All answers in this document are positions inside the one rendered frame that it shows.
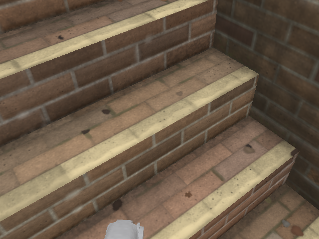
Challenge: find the robot left thigh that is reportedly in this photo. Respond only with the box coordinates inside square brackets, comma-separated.
[104, 219, 145, 239]

